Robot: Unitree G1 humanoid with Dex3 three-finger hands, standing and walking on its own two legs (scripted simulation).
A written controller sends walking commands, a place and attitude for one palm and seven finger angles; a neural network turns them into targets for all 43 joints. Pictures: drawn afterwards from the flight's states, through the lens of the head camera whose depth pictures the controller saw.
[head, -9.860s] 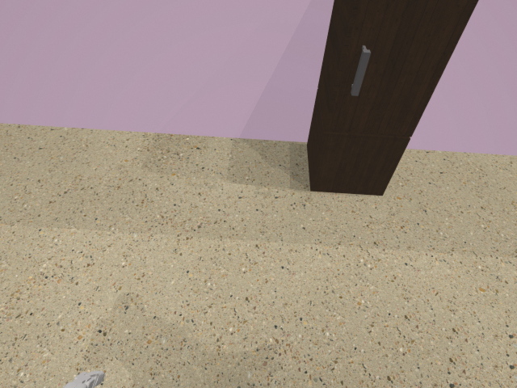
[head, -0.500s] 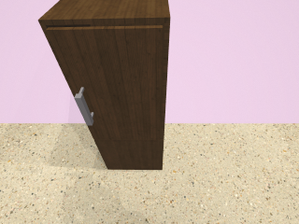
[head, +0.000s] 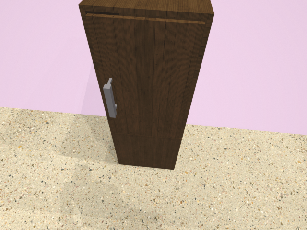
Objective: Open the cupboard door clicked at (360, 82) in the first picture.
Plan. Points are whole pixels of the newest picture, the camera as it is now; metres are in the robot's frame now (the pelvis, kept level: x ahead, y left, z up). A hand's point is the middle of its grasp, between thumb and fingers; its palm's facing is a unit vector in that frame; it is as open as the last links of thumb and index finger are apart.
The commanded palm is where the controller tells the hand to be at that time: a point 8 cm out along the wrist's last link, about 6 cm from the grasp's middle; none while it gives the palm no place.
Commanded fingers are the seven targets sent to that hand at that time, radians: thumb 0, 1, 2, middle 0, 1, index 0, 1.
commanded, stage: come to a stop and stand still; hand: left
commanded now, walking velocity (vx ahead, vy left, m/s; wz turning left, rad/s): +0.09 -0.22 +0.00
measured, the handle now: (111, 98) +0.58 +0.23 -0.06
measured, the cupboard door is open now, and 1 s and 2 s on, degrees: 0 0 0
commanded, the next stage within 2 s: look again from close up in 1.20 s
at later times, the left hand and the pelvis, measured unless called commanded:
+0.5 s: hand out of the picture +0.06 +0.19 -0.17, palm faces -0.05 -0.97 -0.22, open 7.3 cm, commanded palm none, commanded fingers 0.00 0.90 0.90 -0.20 -0.30 -0.20 -0.30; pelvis -0.01 +0.01 +0.00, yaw -2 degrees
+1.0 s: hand out of the picture +0.01 +0.14 -0.17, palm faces +0.01 -0.99 -0.14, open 7.3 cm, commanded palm none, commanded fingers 0.00 0.90 0.90 -0.20 -0.30 -0.20 -0.30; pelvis +0.03 -0.01 +0.00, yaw -2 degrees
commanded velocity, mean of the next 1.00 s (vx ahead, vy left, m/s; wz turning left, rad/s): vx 0.02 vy -0.08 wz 0.00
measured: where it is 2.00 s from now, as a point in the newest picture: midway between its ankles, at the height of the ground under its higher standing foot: outside the picture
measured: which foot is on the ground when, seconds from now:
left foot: up 0.00-0.02, down 0.04-0.50, up 0.52-0.72, down 0.74-1.00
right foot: down 0.00-0.04, up 0.06-0.46, down 0.48-1.00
